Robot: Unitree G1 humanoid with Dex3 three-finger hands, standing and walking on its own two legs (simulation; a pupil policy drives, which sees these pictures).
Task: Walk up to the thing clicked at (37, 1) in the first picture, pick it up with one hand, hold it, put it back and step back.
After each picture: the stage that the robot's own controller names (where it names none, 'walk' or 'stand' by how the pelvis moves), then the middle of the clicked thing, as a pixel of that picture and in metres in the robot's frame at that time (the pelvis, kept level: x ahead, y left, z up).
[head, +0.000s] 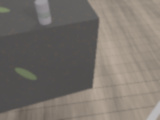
stand; (43, 12) +0.79 +0.24 +0.03
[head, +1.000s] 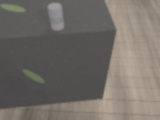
rise first; (56, 17) +0.71 +0.21 +0.04
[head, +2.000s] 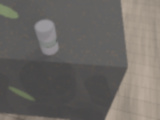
stand; (47, 38) +0.49 +0.19 +0.06
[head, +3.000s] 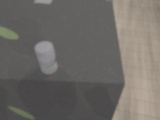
stand; (46, 58) +0.45 +0.18 +0.04
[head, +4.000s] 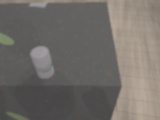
stand; (42, 63) +0.44 +0.19 +0.03
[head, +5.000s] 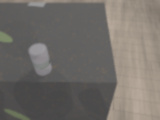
stand; (40, 59) +0.46 +0.20 +0.03
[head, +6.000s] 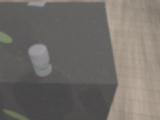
stand; (40, 60) +0.45 +0.20 +0.03
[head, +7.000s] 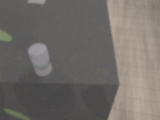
rise first; (40, 60) +0.44 +0.20 +0.03
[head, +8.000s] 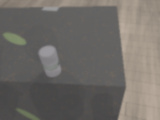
rise first; (50, 61) +0.45 +0.19 +0.03
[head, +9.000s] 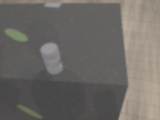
go down; (52, 59) +0.46 +0.19 +0.03
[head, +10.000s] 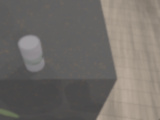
go down; (32, 54) +0.45 +0.18 +0.05
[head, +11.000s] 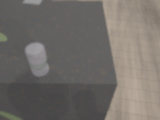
go down; (37, 60) +0.45 +0.19 +0.04
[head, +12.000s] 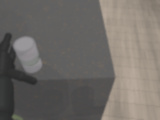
close; (28, 55) +0.44 +0.20 +0.06
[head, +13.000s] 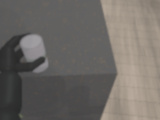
lift; (35, 54) +0.43 +0.17 +0.07
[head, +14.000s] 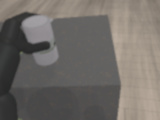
lift; (41, 41) +0.34 +0.13 +0.26
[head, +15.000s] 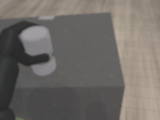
lift; (40, 51) +0.32 +0.14 +0.23
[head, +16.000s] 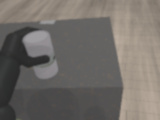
hold; (42, 55) +0.32 +0.14 +0.23
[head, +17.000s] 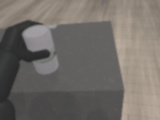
crouch; (42, 50) +0.32 +0.13 +0.25
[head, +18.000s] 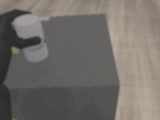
crouch; (32, 38) +0.37 +0.16 +0.25
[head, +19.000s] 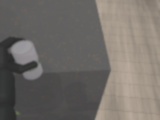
lower; (28, 60) +0.41 +0.18 +0.06
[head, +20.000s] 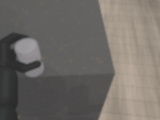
lower; (30, 58) +0.41 +0.18 +0.08
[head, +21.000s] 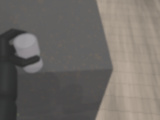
lower; (29, 54) +0.43 +0.18 +0.08
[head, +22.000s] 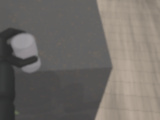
lower; (27, 53) +0.43 +0.18 +0.08
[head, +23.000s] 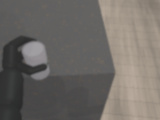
loosen; (36, 61) +0.41 +0.16 +0.07
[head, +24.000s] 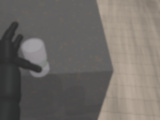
withdraw; (36, 58) +0.42 +0.16 +0.07
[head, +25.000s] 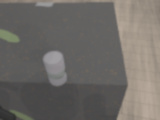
sink last; (55, 69) +0.40 +0.15 +0.06
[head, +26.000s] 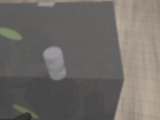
stand; (55, 63) +0.43 +0.16 +0.05
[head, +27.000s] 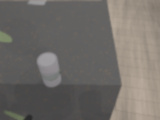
stand; (49, 70) +0.39 +0.16 +0.04
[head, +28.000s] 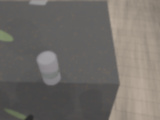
stand; (49, 68) +0.40 +0.16 +0.04
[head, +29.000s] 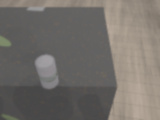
walk; (47, 72) +0.40 +0.16 +0.04
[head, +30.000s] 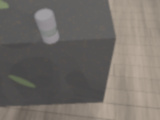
walk; (47, 27) +0.54 +0.16 +0.06
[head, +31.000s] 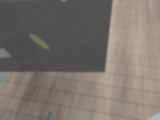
walk; out of the picture +0.88 +0.15 +0.05
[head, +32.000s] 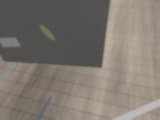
stand; out of the picture +1.10 +0.11 +0.05
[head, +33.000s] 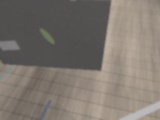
stand; out of the picture +1.09 +0.10 +0.03
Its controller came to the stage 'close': yes
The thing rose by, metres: 0.22
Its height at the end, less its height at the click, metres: +0.00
